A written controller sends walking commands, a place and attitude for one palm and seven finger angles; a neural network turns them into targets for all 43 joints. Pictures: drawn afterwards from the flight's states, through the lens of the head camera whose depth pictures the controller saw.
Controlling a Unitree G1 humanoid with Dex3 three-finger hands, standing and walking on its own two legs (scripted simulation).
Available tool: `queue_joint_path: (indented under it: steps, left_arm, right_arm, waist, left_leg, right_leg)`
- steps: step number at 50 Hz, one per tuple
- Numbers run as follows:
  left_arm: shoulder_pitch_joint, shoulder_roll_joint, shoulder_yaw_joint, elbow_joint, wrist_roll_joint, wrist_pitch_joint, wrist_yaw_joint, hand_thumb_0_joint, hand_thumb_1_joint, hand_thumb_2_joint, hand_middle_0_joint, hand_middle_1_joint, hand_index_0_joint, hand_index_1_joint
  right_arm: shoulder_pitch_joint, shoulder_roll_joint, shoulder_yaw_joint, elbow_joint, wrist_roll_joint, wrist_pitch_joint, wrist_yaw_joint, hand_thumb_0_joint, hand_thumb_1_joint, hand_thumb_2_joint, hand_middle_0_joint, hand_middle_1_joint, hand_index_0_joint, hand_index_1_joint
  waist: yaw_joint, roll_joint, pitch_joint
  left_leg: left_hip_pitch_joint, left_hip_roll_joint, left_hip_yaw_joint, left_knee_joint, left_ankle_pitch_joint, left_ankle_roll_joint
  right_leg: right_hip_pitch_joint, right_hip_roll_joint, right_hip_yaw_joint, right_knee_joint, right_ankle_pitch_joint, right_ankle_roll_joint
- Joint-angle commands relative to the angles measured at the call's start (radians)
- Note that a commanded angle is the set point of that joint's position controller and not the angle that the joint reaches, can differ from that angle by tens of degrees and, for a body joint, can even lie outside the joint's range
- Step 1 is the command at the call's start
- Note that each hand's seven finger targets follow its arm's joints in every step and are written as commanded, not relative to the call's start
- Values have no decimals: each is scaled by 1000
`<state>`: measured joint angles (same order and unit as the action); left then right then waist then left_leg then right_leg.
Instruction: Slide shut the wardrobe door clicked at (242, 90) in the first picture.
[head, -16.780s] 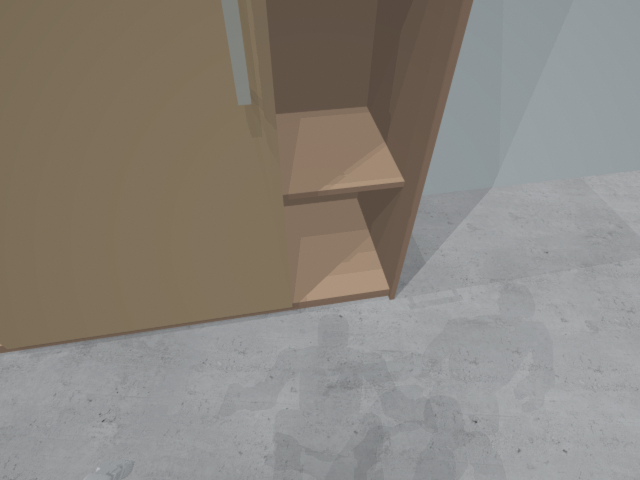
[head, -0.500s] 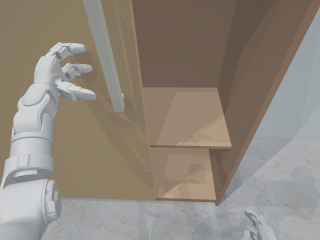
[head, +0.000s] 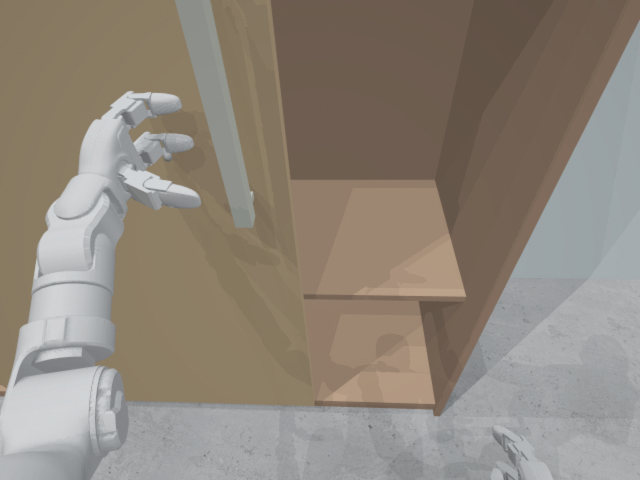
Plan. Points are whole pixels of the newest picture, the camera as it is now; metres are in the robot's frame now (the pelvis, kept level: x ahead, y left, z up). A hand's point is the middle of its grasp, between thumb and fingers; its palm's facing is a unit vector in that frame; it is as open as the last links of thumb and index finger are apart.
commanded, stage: move the hooked fingers beside the handle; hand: left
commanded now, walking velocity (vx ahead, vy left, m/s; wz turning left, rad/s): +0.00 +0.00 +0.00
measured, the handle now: (224, 107) +0.47 +0.13 +0.26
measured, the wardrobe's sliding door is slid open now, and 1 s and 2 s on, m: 0.37 0.37 0.37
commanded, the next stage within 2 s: feel for the door with the fingertips in 0.24 s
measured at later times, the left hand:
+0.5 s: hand (183, 166) +0.40 +0.17 +0.22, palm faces +0.01 -1.00 -0.03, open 14.0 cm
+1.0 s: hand (204, 153) +0.42 +0.15 +0.23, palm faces +0.04 -1.00 -0.04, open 14.0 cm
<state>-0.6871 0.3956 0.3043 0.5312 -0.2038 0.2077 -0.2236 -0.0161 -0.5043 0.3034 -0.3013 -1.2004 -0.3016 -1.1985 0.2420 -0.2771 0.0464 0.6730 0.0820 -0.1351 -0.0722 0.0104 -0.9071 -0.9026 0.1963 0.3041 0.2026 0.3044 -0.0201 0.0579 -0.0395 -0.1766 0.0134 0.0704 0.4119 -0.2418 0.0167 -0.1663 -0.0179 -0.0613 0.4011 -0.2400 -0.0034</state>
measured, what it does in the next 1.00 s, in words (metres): stands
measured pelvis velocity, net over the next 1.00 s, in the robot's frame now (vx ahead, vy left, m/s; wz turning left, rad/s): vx -0.01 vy -0.01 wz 0.01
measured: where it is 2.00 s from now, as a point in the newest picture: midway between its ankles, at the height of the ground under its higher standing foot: outside the picture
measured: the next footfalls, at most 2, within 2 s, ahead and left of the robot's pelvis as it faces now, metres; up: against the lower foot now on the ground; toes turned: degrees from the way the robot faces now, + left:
none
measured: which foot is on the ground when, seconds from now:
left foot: down 0.00-1.00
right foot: down 0.00-1.00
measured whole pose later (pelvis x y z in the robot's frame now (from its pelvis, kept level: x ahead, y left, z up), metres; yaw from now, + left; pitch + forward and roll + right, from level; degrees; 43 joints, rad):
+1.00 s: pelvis -0.01 -0.01 +0.00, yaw +0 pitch +0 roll +0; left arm -0.76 0.33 0.24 0.57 -0.17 0.21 -0.12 -0.02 -0.50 0.30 -0.31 -1.21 -0.30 -1.20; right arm 0.22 -0.26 0.05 0.69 0.08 -0.11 -0.07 0.01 -0.91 -0.90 0.20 0.30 0.20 0.30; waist -0.02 0.05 -0.02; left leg -0.17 0.03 0.06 0.40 -0.22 0.00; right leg -0.16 0.00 -0.07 0.40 -0.23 -0.02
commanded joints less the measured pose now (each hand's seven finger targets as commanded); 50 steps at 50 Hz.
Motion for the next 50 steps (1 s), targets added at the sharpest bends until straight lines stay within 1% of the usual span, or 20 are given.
queue_joint_path:
  steps: [1,2,4,8,10,11,14,18,19,24,26,27,31,34,36,38,40,43,48,50]
  left_arm:
    - [-415,243,62,-187,-11,-42,17,0,-500,300,-300,-1200,-300,-1200]
    - [-444,217,32,-204,-13,-43,15,0,-500,300,-300,-1200,-300,-1200]
    - [-466,242,58,-209,-14,-50,19,0,-500,300,-300,-1200,-300,-1200]
    - [-550,197,12,-323,-13,-86,24,0,-500,300,-300,-1200,-300,-1200]
    - [-529,233,49,-316,-16,-87,26,0,-500,300,-300,-1200,-300,-1200]
    - [-493,246,62,-303,-16,-84,29,0,-500,300,-300,-1200,-300,-1200]
    - [-479,186,17,-249,-18,-51,25,0,-500,300,-300,-1200,-300,-1200]
    - [-423,168,1,-172,-15,-4,29,0,-500,300,-300,-1200,-300,-1200]
    - [-444,147,-13,-195,-18,-3,31,0,-500,300,-300,-1200,-300,-1200]
    - [-505,171,18,-343,-25,-57,54,0,-500,300,-300,-1200,-300,-1200]
    - [-495,200,43,-357,-25,-75,66,0,-500,300,-300,-1200,-300,-1200]
    - [-526,151,0,-364,-23,-78,68,0,-500,300,-300,-1200,-300,-1200]
    - [-475,92,-38,-333,-5,-49,96,0,-500,300,-300,-1200,-300,-1200]
    - [-435,74,-37,-274,-12,1,106,0,-500,300,-300,-1200,-300,-1200]
    - [-412,128,9,-214,-8,22,117,0,-500,300,-300,-1200,-300,-1200]
    - [-474,132,0,-221,-3,19,123,0,-500,300,-300,-1200,-300,-1200]
    - [-532,127,-14,-245,5,-2,126,0,-500,300,-300,-1200,-300,-1200]
    - [-582,171,15,-268,10,-51,127,0,-500,300,-300,-1200,-300,-1200]
    - [-639,110,-54,-201,15,-85,101,0,-500,300,-300,-1200,-300,-1200]
    - [-617,128,-33,-141,12,-73,96,0,-500,300,-300,-1200,-300,-1200]
  right_arm:
    - [-84,-127,-45,-140,-5,-41,-10,0,-900,-900,200,300,200,300]
    - [-94,-124,-42,-146,-1,-41,-10,0,-900,-900,200,300,200,300]
    - [-91,-124,-43,-145,-5,-44,-12,0,-900,-900,200,300,200,300]
    - [-109,-110,-39,-153,-7,-56,-11,0,-900,-900,200,300,200,300]
    - [-103,-115,-40,-146,-9,-56,-13,0,-900,-900,200,300,200,300]
    - [-103,-116,-40,-143,-11,-51,-12,0,-900,-900,200,300,200,300]
    - [-112,-114,-35,-137,-5,-49,-12,0,-900,-900,200,300,200,300]
    - [-113,-118,-35,-137,2,-33,-11,0,-900,-900,200,300,200,300]
    - [-119,-114,-36,-143,2,-35,-11,0,-900,-900,200,300,200,300]
    - [-129,-107,-41,-154,-8,-44,-7,0,-900,-900,200,300,200,300]
    - [-133,-106,-38,-147,-11,-42,-6,0,-900,-900,200,300,200,300]
    - [-138,-100,-35,-146,-10,-44,-5,0,-900,-900,200,300,200,300]
    - [-139,-96,-36,-134,-10,-41,2,0,-900,-900,200,300,200,300]
    - [-145,-98,-34,-135,-5,-31,2,0,-900,-900,200,300,200,300]
    - [-139,-107,-34,-123,-10,-16,-2,0,-900,-900,200,300,200,300]
    - [-141,-104,-32,-130,-8,-11,-6,0,-900,-900,200,300,200,300]
    - [-139,-98,-33,-133,-10,-15,-7,0,-900,-900,200,300,200,300]
    - [-131,-95,-33,-137,-14,-20,-9,0,-900,-900,200,300,200,300]
    - [-101,-96,-36,-118,-10,-33,-10,0,-900,-900,200,300,200,300]
    - [-88,-103,-39,-108,-7,-35,-12,0,-900,-900,200,300,200,300]
  waist:
    - [13,-60,-248]
    - [4,-40,-243]
    - [4,-62,-259]
    - [-6,17,-316]
    - [0,-13,-332]
    - [9,-26,-322]
    - [1,-21,-258]
    - [5,-56,-192]
    - [2,-40,-201]
    - [7,-50,-335]
    - [16,-59,-327]
    - [4,-35,-316]
    - [10,-1,-271]
    - [14,-52,-236]
    - [22,-107,-202]
    - [10,-133,-205]
    - [1,-113,-230]
    - [4,-70,-295]
    - [-25,-21,-285]
    - [-21,-26,-277]
  left_leg:
    - [123,-2,-74,-20,298,22]
    - [131,-3,-70,-21,283,23]
    - [137,-2,-76,-20,286,24]
    - [204,-4,-79,-10,319,22]
    - [206,-1,-82,-10,346,21]
    - [188,-1,-80,-10,346,21]
    - [161,-3,-78,-19,318,19]
    - [110,-6,-74,-32,249,20]
    - [121,-7,-73,-30,249,21]
    - [190,-9,-73,-10,331,26]
    - [172,-8,-69,-12,325,26]
    - [182,-8,-69,-17,312,24]
    - [173,-8,-69,-17,318,19]
    - [138,-11,-66,-28,270,22]
    - [98,-11,-65,-35,243,24]
    - [93,-12,-60,-39,218,29]
    - [113,-12,-59,-33,231,33]
    - [134,-15,-53,-26,248,33]
    - [157,-15,-58,-18,240,31]
    - [150,-15,-59,-16,247,30]
  right_leg:
    - [37,22,12,-30,319,-28]
    - [22,21,17,-33,313,-25]
    - [26,22,18,-31,312,-25]
    - [27,21,23,-30,327,-28]
    - [45,24,21,-24,353,-29]
    - [61,23,19,-27,351,-30]
    - [30,22,16,-31,339,-28]
    - [7,21,13,-46,281,-26]
    - [1,20,15,-46,278,-26]
    - [64,22,24,-29,360,-26]
    - [82,21,25,-31,354,-24]
    - [64,22,24,-31,342,-24]
    - [46,23,17,-37,331,-29]
    - [38,26,18,-45,308,-24]
    - [45,24,15,-54,280,-22]
    - [41,22,24,-58,264,-14]
    - [40,20,30,-54,277,-14]
    - [79,18,41,-47,306,-15]
    - [41,21,38,-48,300,-20]
    - [35,23,35,-49,310,-21]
